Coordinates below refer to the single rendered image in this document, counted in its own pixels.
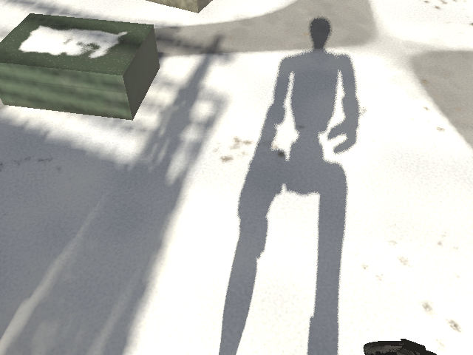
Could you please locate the right robot hand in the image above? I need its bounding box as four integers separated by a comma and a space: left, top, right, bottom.
363, 339, 437, 355

